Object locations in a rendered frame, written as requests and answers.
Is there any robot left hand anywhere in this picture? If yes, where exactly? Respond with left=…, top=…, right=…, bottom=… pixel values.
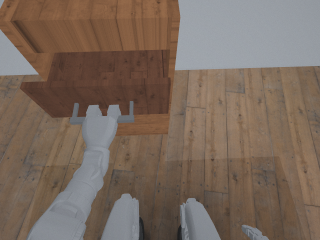
left=82, top=104, right=121, bottom=149

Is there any handle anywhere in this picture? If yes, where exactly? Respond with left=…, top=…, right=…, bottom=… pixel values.
left=69, top=101, right=135, bottom=125

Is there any left robot shin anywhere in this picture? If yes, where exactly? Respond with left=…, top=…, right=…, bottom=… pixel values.
left=121, top=193, right=140, bottom=240

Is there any robot left upper arm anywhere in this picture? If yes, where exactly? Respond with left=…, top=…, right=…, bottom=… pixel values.
left=29, top=211, right=86, bottom=240

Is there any robot left forearm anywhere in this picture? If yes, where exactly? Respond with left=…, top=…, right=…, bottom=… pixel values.
left=26, top=146, right=110, bottom=240

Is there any drawer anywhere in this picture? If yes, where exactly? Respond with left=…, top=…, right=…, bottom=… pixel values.
left=20, top=49, right=171, bottom=118

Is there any robot right hand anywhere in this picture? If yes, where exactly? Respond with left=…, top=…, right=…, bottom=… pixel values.
left=241, top=225, right=269, bottom=240

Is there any right robot shin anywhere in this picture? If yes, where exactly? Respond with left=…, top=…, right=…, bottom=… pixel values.
left=181, top=198, right=196, bottom=240

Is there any cabinet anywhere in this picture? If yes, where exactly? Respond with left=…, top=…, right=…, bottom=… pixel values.
left=0, top=0, right=181, bottom=136

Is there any robot shin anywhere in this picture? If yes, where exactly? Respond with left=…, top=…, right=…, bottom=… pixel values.
left=121, top=193, right=140, bottom=240
left=181, top=198, right=196, bottom=240

